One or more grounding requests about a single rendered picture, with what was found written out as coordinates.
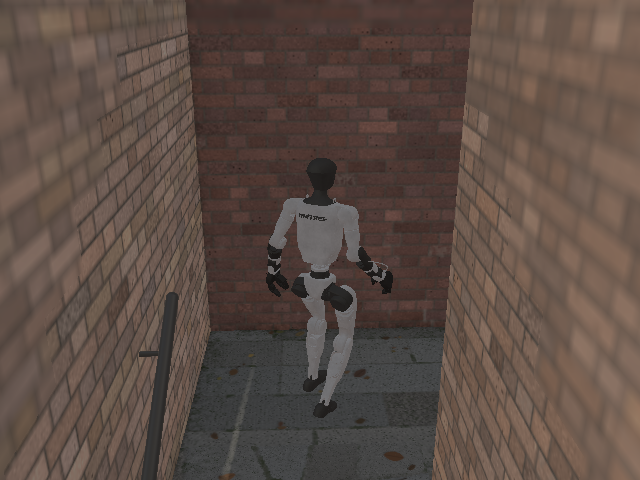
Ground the robot right thigh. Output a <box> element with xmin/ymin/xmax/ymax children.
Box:
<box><xmin>328</xmin><ymin>284</ymin><xmax>357</xmax><ymax>354</ymax></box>

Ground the right robot upper arm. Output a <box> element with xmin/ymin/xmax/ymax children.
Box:
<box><xmin>336</xmin><ymin>204</ymin><xmax>361</xmax><ymax>262</ymax></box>

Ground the right robot forearm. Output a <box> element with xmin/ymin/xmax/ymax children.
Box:
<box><xmin>356</xmin><ymin>247</ymin><xmax>386</xmax><ymax>282</ymax></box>

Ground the left robot foot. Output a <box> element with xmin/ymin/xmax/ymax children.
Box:
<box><xmin>303</xmin><ymin>370</ymin><xmax>327</xmax><ymax>392</ymax></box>

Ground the left robot forearm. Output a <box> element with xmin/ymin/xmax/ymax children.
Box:
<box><xmin>267</xmin><ymin>234</ymin><xmax>282</xmax><ymax>275</ymax></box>

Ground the right robot hand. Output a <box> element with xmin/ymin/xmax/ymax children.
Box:
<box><xmin>371</xmin><ymin>271</ymin><xmax>393</xmax><ymax>294</ymax></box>

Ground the left robot upper arm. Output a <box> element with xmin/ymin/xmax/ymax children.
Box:
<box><xmin>269</xmin><ymin>198</ymin><xmax>304</xmax><ymax>249</ymax></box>

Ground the left robot hand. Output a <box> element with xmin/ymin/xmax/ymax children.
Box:
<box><xmin>266</xmin><ymin>270</ymin><xmax>289</xmax><ymax>297</ymax></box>

